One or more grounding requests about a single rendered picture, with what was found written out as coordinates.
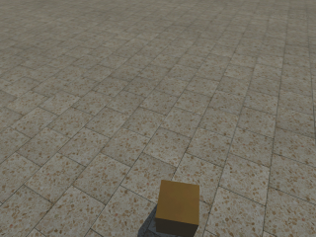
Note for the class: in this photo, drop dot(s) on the carton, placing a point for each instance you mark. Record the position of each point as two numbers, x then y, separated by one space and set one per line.
177 211

